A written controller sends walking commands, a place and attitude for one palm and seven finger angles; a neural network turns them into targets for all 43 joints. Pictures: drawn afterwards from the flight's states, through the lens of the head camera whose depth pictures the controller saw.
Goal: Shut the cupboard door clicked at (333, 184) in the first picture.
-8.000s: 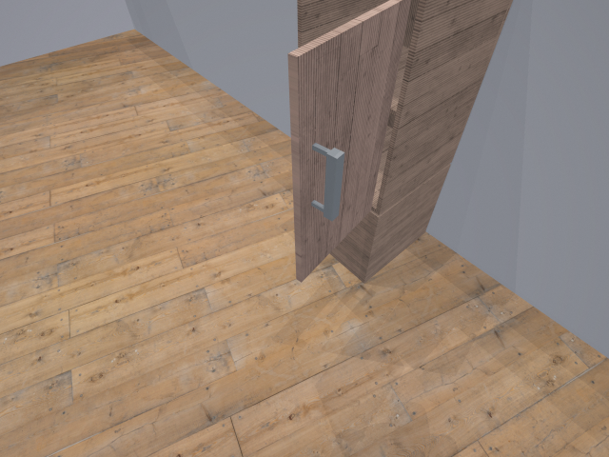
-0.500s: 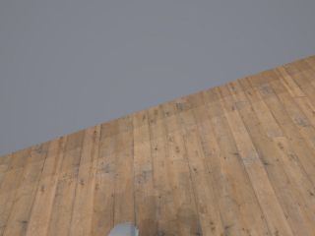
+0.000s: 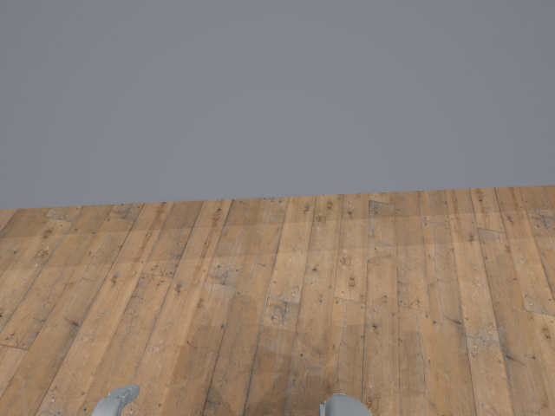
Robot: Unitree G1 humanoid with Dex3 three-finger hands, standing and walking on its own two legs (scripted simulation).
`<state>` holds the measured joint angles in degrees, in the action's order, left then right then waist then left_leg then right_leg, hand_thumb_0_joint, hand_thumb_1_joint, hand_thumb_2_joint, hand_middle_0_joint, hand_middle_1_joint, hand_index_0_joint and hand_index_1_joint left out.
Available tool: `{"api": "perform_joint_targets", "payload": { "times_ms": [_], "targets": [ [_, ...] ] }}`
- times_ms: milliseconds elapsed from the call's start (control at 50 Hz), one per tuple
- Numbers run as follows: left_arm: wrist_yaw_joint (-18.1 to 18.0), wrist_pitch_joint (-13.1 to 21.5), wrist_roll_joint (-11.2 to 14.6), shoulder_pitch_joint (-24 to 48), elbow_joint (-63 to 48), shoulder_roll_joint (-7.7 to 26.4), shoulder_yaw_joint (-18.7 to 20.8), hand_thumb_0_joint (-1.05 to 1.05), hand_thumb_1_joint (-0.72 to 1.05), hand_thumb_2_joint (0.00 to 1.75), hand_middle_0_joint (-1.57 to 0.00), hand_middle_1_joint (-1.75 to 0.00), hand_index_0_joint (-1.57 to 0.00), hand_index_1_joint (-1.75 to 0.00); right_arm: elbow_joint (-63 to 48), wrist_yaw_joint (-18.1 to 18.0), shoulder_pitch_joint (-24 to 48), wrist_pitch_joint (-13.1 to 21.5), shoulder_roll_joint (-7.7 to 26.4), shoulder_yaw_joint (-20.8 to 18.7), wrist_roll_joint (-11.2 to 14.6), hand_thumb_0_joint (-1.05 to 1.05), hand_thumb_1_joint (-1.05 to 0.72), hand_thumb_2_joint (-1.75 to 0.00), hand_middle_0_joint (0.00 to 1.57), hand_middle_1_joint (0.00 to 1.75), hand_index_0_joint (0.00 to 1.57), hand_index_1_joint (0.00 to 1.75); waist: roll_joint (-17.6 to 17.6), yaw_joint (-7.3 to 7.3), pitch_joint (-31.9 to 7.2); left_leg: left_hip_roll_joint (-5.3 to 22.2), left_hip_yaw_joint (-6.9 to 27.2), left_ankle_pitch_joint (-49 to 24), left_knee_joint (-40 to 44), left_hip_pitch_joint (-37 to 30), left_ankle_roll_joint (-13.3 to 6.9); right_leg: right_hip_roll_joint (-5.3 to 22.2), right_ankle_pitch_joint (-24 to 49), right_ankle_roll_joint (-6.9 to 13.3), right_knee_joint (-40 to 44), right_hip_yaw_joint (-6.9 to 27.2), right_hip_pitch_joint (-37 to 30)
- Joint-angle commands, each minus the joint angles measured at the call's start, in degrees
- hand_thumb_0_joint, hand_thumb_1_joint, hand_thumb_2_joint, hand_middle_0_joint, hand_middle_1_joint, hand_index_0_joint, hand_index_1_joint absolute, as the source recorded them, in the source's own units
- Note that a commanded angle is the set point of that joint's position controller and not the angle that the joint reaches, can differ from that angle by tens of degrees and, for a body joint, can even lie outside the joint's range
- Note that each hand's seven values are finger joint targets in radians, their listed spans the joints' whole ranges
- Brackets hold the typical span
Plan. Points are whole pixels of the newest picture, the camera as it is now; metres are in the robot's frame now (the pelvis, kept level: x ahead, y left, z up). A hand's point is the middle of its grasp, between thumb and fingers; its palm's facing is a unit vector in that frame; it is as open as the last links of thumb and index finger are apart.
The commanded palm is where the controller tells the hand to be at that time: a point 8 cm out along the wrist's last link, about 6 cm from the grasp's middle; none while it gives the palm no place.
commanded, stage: walk to a spot facing it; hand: left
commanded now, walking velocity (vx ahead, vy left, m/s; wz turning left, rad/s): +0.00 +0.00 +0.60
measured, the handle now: out of the picture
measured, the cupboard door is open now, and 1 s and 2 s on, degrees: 99 99 99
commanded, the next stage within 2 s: none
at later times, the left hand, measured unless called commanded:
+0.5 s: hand out of the picture +0.00 +0.14 -0.15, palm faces +0.35 -0.89 -0.28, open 7.3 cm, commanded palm none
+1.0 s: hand out of the picture +0.01 +0.23 -0.16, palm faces +0.57 -0.80 -0.19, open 7.4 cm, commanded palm none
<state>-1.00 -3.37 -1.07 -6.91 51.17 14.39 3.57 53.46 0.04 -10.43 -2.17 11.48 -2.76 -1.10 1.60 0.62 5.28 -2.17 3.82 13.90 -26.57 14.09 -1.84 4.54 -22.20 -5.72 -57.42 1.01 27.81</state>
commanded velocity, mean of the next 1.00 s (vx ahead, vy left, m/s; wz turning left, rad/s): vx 0.14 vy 0.00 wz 0.59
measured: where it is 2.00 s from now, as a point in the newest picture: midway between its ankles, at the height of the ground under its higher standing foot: (213, 351)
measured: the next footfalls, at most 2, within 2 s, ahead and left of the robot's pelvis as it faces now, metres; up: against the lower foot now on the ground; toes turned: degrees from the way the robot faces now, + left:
right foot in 0.14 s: +0.04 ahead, -0.14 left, +0.00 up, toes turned +4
left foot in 0.68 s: +0.00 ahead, +0.07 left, +0.00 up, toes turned +33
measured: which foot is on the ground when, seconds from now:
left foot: down 0.00-0.14, up 0.16-0.66, down 0.68-1.00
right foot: up 0.00-0.12, down 0.14-0.68, up 0.70-1.00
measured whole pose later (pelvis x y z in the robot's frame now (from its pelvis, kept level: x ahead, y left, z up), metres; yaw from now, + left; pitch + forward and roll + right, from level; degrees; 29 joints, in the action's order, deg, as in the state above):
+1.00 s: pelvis +0.04 +0.01 +0.01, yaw +35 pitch +1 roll -1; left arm 1.3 -1.3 -1.9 -8.9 52.7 14.3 3.8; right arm 56.0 0.4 -15.9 1.0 10.1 -1.9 -0.7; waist 2.3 0.6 3.4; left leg -3.0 1.2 14.1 -21.0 8.0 -4.2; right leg 7.3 -12.9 -5.5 -63.1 0.9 34.1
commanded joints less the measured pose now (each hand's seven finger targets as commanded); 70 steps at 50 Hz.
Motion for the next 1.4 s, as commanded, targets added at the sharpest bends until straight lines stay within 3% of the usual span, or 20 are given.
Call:
{"api": "perform_joint_targets", "payload": {
  "times_ms": [0, 100, 120, 140, 160, 260, 540, 620, 640, 660, 680, 780, 1100, 1160, 1200, 1220, 1240, 1260, 1320, 1380],
  "targets": [
    [-0.18, 2.01, 0.53, 2.61, -5.97, 3.61, 0.60, 0.00, 0.90, 0.90, -0.20, -0.30, -0.20, -0.30, -3.20, -0.84, -2.51, 0.86, 12.87, -3.86, -0.40, 0.00, -0.90, -0.90, 0.20, 0.30, 0.20, 0.30, -11.60, 1.36, -7.15, 13.46, 15.68, -26.70, 3.97, -5.99, -7.76, -2.47, -2.80, 0.55, 9.56, -1.04, -1.83],
    [-0.78, 3.74, 0.97, -6.51, -3.85, 5.67, 1.39, 0.00, 0.90, 0.90, -0.20, -0.30, -0.20, -0.30, -4.22, -0.76, 0.06, 0.62, 10.84, -4.16, 0.62, 0.00, -0.90, -0.90, 0.20, 0.30, 0.20, 0.30, -6.16, -3.02, -11.63, 8.06, 16.08, -17.24, -4.63, 5.66, -2.61, -1.38, 13.31, 2.13, 36.64, 0.54, -26.60],
    [-1.39, 4.29, 0.06, -8.00, -3.48, 10.97, 2.51, 0.00, 0.90, 0.90, -0.20, -0.30, -0.20, -0.30, -4.49, -0.35, -1.60, 0.80, 6.83, -3.65, 1.28, 0.00, -0.90, -0.90, 0.20, 0.30, 0.20, 0.30, 10.36, -3.47, -13.74, 0.94, 6.89, 6.62, -15.15, 17.81, 2.26, 13.79, 20.60, 6.23, 40.38, 13.71, -38.08],
    [-1.56, 4.08, -0.24, -8.44, -3.44, 13.16, 2.42, 0.00, 0.90, 0.90, -0.20, -0.30, -0.20, -0.30, -5.40, -0.35, -0.71, 0.60, 7.70, -3.84, 0.81, 0.00, -0.90, -0.90, 0.20, 0.30, 0.20, 0.30, 15.84, -3.70, -12.11, -2.78, -0.13, 23.90, -29.50, 20.11, 4.73, 24.91, 32.68, 12.60, 39.41, 21.03, -31.80],
    [-1.57, 4.03, 0.04, -6.58, -3.86, 10.88, 1.50, 0.00, 0.90, 0.90, -0.20, -0.30, -0.20, -0.30, -4.54, -0.03, -1.23, 0.03, 8.83, -4.00, 0.27, 0.00, -0.90, -0.90, 0.20, 0.30, 0.20, 0.30, 10.07, -2.44, -9.25, 0.35, 1.72, 21.04, -38.87, 18.71, 4.30, 23.07, 32.31, 14.59, 38.33, 15.14, -24.88],
    [-1.35, 4.45, 0.71, -3.73, -4.51, 4.63, 0.05, 0.00, 0.90, 0.90, -0.20, -0.30, -0.20, -0.30, -1.21, 1.07, -1.27, -1.75, 6.57, -3.22, 0.32, 0.00, -0.90, -0.90, 0.20, 0.30, 0.20, 0.30, 10.35, 0.69, -5.55, 3.09, -2.20, 7.46, -44.94, 20.26, 6.43, 11.77, 43.85, 8.79, 36.09, -2.72, -24.41],
    [-1.15, 4.13, -0.61, -11.81, -1.25, 7.88, 1.71, 0.00, 0.90, 0.90, -0.20, -0.30, -0.20, -0.30, -4.34, 1.61, 9.55, -1.16, 4.95, -1.37, 0.51, 0.00, -0.90, -0.90, 0.20, 0.30, 0.20, 0.30, 10.07, -3.07, -4.64, 4.15, -9.24, 11.52, -19.93, 13.40, 4.59, 18.08, 43.17, 12.72, 32.56, -8.47, -27.09],
    [0.02, 4.26, -0.10, -10.40, -0.48, 9.76, 2.40, 0.00, 0.90, 0.90, -0.20, -0.30, -0.20, -0.30, -4.02, 1.52, 3.17, 0.22, 7.00, -1.68, 0.05, 0.00, -0.90, -0.90, 0.20, 0.30, 0.20, 0.30, 6.93, 0.81, -9.02, 1.10, -12.27, 4.17, -4.30, -3.78, 1.89, 16.87, 35.15, 8.49, 22.39, -13.15, -20.40],
    [0.52, 4.20, 0.22, -8.87, -1.13, 8.96, 2.28, 0.00, 0.90, 0.90, -0.20, -0.30, -0.20, -0.30, -2.78, 1.40, -2.63, 0.80, 10.66, -2.70, -0.18, 0.00, -0.90, -0.90, 0.20, 0.30, 0.20, 0.30, 0.05, 4.43, -11.95, 5.73, -5.07, 0.33, 1.47, -15.34, -1.02, 14.14, 23.77, 5.55, 11.03, -15.24, -10.49],
    [1.25, 4.09, 0.56, -5.30, -4.49, 4.62, 1.22, 0.00, 0.90, 0.90, -0.20, -0.30, -0.20, -0.30, -2.08, 0.98, -7.87, 1.24, 18.52, -4.75, -0.82, 0.00, -0.90, -0.90, 0.20, 0.30, 0.20, 0.30, -19.10, 7.58, -12.17, 23.73, 22.00, -8.04, 6.64, -22.64, -9.67, 3.61, -14.33, 1.15, -5.39, -15.34, 9.24],
    [1.01, 3.42, -0.13, 1.61, -7.24, 5.76, 0.60, 0.00, 0.90, 0.90, -0.20, -0.30, -0.20, -0.30, -0.59, 0.41, -11.44, 1.03, 19.61, -4.74, -0.19, 0.00, -0.90, -0.90, 0.20, 0.30, 0.20, 0.30, -11.97, 8.49, -10.22, 27.69, 25.92, -7.30, 8.94, -20.29, -13.43, 3.22, -15.48, 1.95, -11.72, -5.83, 14.39],
    [2.18, 3.22, -0.83, -4.12, -2.09, 5.40, 1.39, 0.00, 0.90, 0.90, -0.20, -0.30, -0.20, -0.30, -3.77, -0.60, 0.01, 3.34, 12.06, -2.25, 0.00, 0.00, -0.90, -0.90, 0.20, 0.30, 0.20, 0.30, -8.71, 0.04, -2.79, 15.52, 12.10, 2.35, 13.68, -5.43, -7.08, 3.62, 3.98, 1.61, -12.68, -0.83, 9.72],
    [2.82, 5.33, -0.03, 12.90, -7.83, 2.32, -0.07, 0.00, 0.90, 0.90, -0.20, -0.30, -0.20, -0.30, 2.97, -1.06, -15.07, 5.32, 9.56, -2.32, -0.12, 0.00, -0.90, -0.90, 0.20, 0.30, 0.20, 0.30, -8.62, 4.02, -2.55, 13.93, 13.99, -19.94, 10.39, -15.81, -9.63, -0.02, 6.97, 0.25, 12.16, -2.39, 11.51],
    [2.74, 5.65, 0.32, 10.50, -7.43, 2.17, 0.19, 0.00, 0.90, 0.90, -0.20, -0.30, -0.20, -0.30, 3.28, -1.29, -13.28, 5.19, 9.86, -2.47, -0.26, 0.00, -0.90, -0.90, 0.20, 0.30, 0.20, 0.30, -10.38, 2.34, -3.86, 13.07, 13.76, -23.66, 7.48, -11.39, -8.16, -2.21, 6.56, 1.79, 19.97, -3.40, 0.44],
    [2.49, 6.13, 0.30, 1.43, -4.46, 3.27, 0.89, 0.00, 0.90, 0.90, -0.20, -0.30, -0.20, -0.30, 3.37, -1.34, -10.85, 5.08, 9.65, -2.39, 0.07, 0.00, -0.90, -0.90, 0.20, 0.30, 0.20, 0.30, -7.59, -2.14, -6.45, 10.14, 11.78, -21.18, 1.02, -3.26, -5.63, -3.86, 11.67, 2.65, 29.03, -4.41, -17.95],
    [2.04, 6.80, 0.13, -7.00, -1.93, 6.21, 1.82, 0.00, 0.90, 0.90, -0.20, -0.30, -0.20, -0.30, 3.27, -1.00, -10.13, 5.52, 8.36, -2.36, 0.71, 0.00, -0.90, -0.90, 0.20, 0.30, 0.20, 0.30, -2.82, -5.91, -10.65, 7.55, 9.92, -15.87, -7.78, 6.84, -3.39, 0.47, 14.53, 3.99, 31.83, 0.19, -35.65],
    [1.12, 7.13, -0.46, -15.53, 0.34, 12.54, 3.35, 0.00, 0.90, 0.90, -0.20, -0.30, -0.20, -0.30, 2.36, -0.67, -11.87, 6.02, 4.40, -1.78, 1.27, 0.00, -0.90, -0.90, 0.20, 0.30, 0.20, 0.30, 14.66, -8.81, -18.72, 0.26, 1.70, 10.58, -24.90, 19.30, 0.36, 18.15, 13.35, 8.46, 34.54, 17.28, -51.47],
    [0.89, 6.63, 0.01, -17.80, 1.19, 13.40, 3.20, 0.00, 0.90, 0.90, -0.20, -0.30, -0.20, -0.30, 1.28, -0.71, -11.17, 5.77, 6.02, -2.11, 0.98, 0.00, -0.90, -0.90, 0.20, 0.30, 0.20, 0.30, 16.07, -8.23, -19.39, -0.35, -1.34, 21.37, -37.97, 21.91, 0.89, 25.73, 14.35, 11.74, 39.17, 25.98, -47.10],
    [0.60, 6.88, 0.21, -6.66, -0.33, 4.41, 1.09, 0.00, 0.90, 0.90, -0.20, -0.30, -0.20, -0.30, 2.77, 0.55, -5.89, 3.89, 4.91, -2.53, 0.09, 0.00, -0.90, -0.90, 0.20, 0.30, 0.20, 0.30, 9.45, -3.02, -2.08, 7.08, -0.48, 5.84, -47.37, 23.08, 1.00, 19.28, 4.89, 9.58, 44.63, 12.69, -22.87],
    [0.78, 8.34, 0.19, -8.28, 1.27, 0.46, -0.30, 0.00, 0.90, 0.90, -0.20, -0.30, -0.20, -0.30, 3.83, 1.39, -7.36, 2.66, 1.08, -1.89, -0.14, 0.00, -0.90, -0.90, 0.20, 0.30, 0.20, 0.30, 7.51, -0.48, -2.17, 6.78, -2.28, -1.24, -46.25, 21.17, 1.87, 13.79, 22.75, 6.66, 43.82, -1.53, -19.85]
  ]
}}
